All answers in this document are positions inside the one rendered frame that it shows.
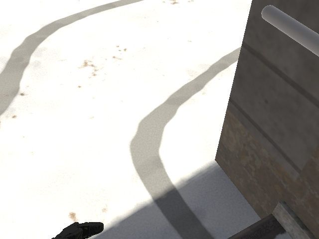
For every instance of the robot left hand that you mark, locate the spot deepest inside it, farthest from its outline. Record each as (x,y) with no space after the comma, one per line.
(81,230)

